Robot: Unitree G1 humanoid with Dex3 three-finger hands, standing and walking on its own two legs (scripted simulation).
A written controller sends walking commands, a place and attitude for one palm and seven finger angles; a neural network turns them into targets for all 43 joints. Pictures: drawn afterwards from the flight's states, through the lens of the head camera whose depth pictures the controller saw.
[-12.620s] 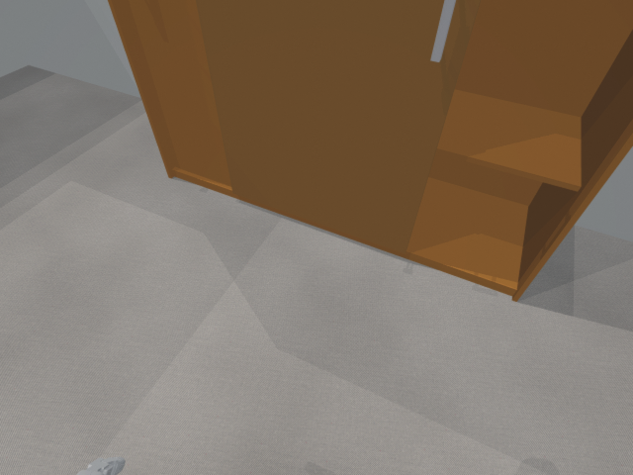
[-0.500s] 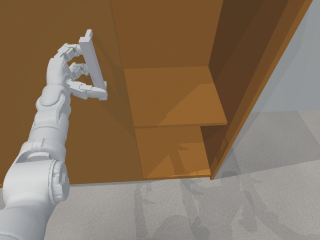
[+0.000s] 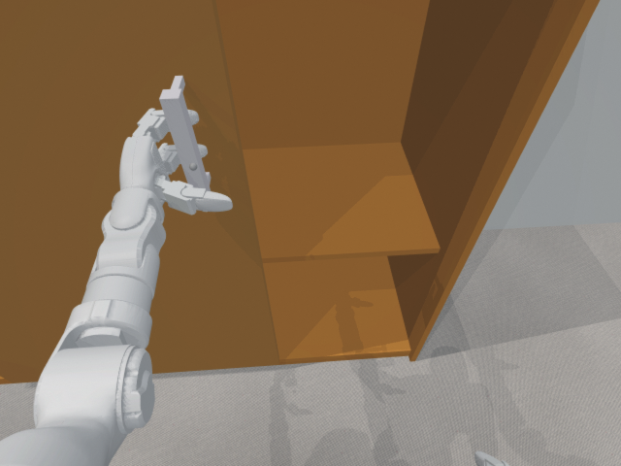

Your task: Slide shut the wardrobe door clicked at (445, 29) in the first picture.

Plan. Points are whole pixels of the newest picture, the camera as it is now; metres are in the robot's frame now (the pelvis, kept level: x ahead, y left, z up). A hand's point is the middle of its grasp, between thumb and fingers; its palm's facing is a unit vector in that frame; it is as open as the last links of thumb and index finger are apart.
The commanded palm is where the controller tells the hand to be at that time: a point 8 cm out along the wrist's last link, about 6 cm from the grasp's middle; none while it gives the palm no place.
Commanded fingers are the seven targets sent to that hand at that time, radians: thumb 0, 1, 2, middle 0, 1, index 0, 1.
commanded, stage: slide the fingers in behind the handle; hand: left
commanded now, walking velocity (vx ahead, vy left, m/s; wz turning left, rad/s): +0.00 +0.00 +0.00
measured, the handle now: (192, 145) +0.50 +0.17 +0.16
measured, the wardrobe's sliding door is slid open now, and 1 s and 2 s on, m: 0.43 0.43 0.43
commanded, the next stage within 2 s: grip the handle and tug to test in 1.20 s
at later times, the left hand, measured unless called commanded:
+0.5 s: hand (204, 167) +0.44 +0.14 +0.17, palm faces +0.08 -1.00 +0.00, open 14.0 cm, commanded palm +0.42 +0.18 +0.16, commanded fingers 0.00 -0.50 0.30 -0.30 -1.20 -0.30 -1.20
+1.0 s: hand (204, 168) +0.44 +0.14 +0.17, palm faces +0.10 -1.00 +0.00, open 14.1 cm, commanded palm +0.42 +0.17 +0.16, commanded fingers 0.00 -0.50 0.30 -0.30 -1.20 -0.30 -1.20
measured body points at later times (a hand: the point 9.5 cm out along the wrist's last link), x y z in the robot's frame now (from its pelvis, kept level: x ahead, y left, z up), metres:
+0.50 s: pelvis +0.00 -0.01 +0.00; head +0.02 -0.02 +0.45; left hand +0.43 +0.19 +0.17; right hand +0.09 -0.26 -0.12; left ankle +0.01 +0.10 -0.74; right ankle -0.02 -0.10 -0.74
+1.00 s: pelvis +0.00 -0.01 +0.00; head +0.01 -0.02 +0.45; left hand +0.43 +0.19 +0.17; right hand +0.09 -0.26 -0.12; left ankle +0.01 +0.10 -0.74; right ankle -0.02 -0.10 -0.74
